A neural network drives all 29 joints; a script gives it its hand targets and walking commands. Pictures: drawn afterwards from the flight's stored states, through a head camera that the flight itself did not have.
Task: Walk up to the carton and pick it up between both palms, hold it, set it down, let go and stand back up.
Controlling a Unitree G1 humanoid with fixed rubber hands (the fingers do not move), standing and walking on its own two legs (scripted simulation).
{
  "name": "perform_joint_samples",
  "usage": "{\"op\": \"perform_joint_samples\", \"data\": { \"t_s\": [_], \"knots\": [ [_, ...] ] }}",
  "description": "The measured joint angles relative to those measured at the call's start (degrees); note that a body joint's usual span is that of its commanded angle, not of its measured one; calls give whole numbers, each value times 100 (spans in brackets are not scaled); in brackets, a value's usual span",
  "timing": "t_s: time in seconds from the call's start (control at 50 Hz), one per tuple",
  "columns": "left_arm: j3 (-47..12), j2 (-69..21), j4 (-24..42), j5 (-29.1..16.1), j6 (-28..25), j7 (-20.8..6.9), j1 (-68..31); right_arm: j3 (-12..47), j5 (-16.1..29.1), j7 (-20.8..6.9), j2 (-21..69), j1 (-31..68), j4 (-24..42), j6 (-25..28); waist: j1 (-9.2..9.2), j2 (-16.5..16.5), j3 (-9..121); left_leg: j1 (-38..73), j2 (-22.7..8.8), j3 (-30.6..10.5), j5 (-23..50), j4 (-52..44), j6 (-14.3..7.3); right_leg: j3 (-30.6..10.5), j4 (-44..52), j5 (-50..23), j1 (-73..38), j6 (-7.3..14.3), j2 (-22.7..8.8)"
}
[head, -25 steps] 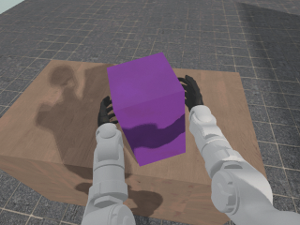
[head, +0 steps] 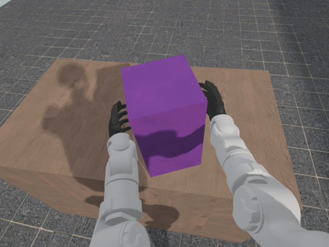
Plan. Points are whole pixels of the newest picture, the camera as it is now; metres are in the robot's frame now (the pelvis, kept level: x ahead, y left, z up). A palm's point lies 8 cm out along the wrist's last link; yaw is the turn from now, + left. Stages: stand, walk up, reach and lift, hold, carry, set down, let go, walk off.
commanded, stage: set down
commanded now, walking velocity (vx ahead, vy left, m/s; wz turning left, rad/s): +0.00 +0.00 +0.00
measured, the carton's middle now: (165, 122) +0.45 +0.06 +0.03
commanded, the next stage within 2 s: none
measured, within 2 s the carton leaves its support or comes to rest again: neither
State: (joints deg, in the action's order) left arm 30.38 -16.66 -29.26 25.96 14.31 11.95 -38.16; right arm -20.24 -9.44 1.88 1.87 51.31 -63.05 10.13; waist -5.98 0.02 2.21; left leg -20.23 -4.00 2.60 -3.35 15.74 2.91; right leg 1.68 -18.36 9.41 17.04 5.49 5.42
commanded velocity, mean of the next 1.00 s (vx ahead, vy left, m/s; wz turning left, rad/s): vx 0.00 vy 0.00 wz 0.00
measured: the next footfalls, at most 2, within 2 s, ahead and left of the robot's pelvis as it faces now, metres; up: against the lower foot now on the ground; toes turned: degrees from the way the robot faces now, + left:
none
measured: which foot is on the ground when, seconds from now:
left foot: down 0.00-1.00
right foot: down 0.00-1.00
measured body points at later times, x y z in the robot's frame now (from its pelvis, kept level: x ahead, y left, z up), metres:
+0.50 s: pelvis +0.00 +0.00 +0.00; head +0.05 +0.00 +0.45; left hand +0.38 +0.18 +0.07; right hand +0.45 -0.07 +0.08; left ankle +0.04 +0.16 -0.75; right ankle -0.01 -0.05 -0.75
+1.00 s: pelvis +0.00 +0.00 +0.00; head +0.06 +0.00 +0.45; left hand +0.39 +0.17 +0.07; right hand +0.45 -0.07 +0.08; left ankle +0.04 +0.16 -0.75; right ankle -0.01 -0.05 -0.75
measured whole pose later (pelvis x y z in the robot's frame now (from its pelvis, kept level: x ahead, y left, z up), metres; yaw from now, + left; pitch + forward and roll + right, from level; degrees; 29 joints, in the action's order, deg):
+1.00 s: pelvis +0.00 +0.00 +0.00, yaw +0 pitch +8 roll +1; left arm 33.8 -16.7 -30.2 30.7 7.9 8.6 -38.0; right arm -30.9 -19.4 -1.7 6.3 48.9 -59.1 12.5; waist -5.3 -1.2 1.5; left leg -19.9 -4.0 3.2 -3.5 15.5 2.3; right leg 1.3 -19.0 10.0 17.3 5.7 5.4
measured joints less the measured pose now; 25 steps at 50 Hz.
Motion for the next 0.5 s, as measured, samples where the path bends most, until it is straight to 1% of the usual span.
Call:
{"op": "perform_joint_samples", "data": {
  "t_s": [0.24, 0.5],
  "knots": [
    [124, -21, -120, 108, -139, -38, -65, -488, -386, -134, 86, 57, -11, -9, -21, -59, 2, 5, 1, 13, 15, -13, -11, -9, 15, -17, -3, 1, -2],
    [187, -2, -116, 262, -305, -145, 4, -788, -694, -225, 235, -36, 82, 56, 37, -83, -32, 87, 12, 10, -22, -9, -15, -1, -22, 42, -73, 7, -12]
  ]
}}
